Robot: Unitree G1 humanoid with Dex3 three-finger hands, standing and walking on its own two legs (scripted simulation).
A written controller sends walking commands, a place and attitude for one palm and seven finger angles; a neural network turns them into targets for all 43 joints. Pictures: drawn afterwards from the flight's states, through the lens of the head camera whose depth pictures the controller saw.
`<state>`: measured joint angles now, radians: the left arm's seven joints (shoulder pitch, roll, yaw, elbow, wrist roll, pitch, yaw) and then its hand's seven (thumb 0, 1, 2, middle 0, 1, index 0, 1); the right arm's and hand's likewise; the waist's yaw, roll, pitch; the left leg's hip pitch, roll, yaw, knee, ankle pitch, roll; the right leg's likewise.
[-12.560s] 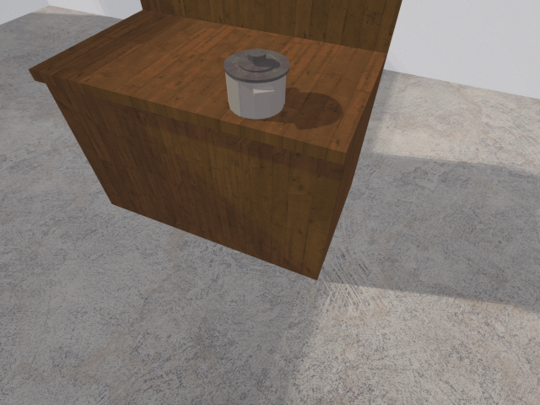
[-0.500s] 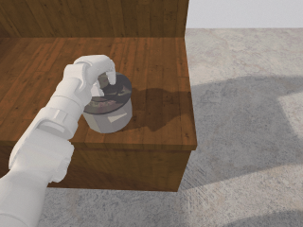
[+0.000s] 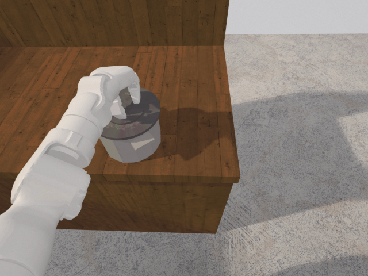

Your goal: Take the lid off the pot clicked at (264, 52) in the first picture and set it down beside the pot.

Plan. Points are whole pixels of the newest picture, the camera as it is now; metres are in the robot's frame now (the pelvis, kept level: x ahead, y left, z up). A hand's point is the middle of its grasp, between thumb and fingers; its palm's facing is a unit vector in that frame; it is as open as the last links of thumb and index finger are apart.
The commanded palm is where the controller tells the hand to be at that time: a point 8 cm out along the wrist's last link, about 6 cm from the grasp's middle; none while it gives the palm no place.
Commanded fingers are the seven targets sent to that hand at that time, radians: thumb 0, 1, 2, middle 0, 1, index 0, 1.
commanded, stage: close the fingers and squeeze the knob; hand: left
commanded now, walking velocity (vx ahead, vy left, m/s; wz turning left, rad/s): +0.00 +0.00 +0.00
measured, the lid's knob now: (122, 103) +0.50 +0.13 +0.09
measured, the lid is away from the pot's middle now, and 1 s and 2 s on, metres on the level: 0.00 0.01 0.01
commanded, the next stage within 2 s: lift the lid straight up in 0.48 s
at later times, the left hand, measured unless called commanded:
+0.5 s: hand (118, 102) +0.47 +0.13 +0.12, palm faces -0.41 -0.02 -0.91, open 7.5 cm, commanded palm +0.47 +0.13 +0.17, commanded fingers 0.00 0.68 0.75 -0.87 -1.05 -0.89 -1.07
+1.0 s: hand (115, 100) +0.46 +0.13 +0.13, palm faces -0.37 -0.02 -0.93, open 7.5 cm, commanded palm +0.46 +0.14 +0.21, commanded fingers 0.00 0.70 0.77 -0.88 -1.05 -0.90 -1.07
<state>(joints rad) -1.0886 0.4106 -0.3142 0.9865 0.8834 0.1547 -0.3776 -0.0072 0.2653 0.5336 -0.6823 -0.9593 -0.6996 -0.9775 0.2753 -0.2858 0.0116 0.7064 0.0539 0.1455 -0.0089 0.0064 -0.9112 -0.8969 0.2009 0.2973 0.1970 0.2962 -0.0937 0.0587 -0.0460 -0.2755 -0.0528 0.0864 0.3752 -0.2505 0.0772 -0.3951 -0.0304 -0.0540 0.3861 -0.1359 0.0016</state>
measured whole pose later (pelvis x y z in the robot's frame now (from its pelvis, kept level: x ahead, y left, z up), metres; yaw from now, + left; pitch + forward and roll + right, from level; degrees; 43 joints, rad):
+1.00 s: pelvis +0.00 +0.00 +0.00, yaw +1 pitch +6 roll +0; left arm -1.01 0.41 -0.33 0.82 0.86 0.20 -0.39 0.00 0.26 0.55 -0.69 -0.95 -0.71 -0.96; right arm 0.24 -0.29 0.02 0.70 0.05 0.12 0.00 0.01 -0.91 -0.90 0.20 0.30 0.20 0.30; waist -0.07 0.07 -0.03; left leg -0.20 -0.05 0.07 0.33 -0.23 0.07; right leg -0.32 -0.03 -0.07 0.34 -0.12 0.00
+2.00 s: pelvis -0.01 -0.01 +0.00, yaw +1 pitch +5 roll +0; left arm -1.23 0.47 -0.32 0.91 0.88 0.26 -0.53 0.01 0.25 0.55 -0.69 -0.94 -0.72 -0.97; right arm 0.23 -0.30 0.03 0.70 0.04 0.09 -0.03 0.01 -0.91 -0.90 0.20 0.30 0.20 0.30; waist -0.08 0.06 -0.02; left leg -0.19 -0.05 0.07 0.30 -0.21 0.07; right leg -0.30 -0.03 -0.07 0.31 -0.10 0.00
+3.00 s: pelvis +0.00 +0.00 +0.01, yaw +1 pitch +6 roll +0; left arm -1.29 0.56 -0.28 0.88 0.92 0.25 -0.56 0.01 0.25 0.55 -0.69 -0.94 -0.72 -0.97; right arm 0.23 -0.30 0.04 0.68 0.05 0.12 -0.02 0.01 -0.91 -0.90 0.20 0.30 0.20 0.30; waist -0.08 0.06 -0.02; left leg -0.19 -0.06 0.06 0.29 -0.20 0.07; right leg -0.30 -0.03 -0.06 0.29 -0.09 0.00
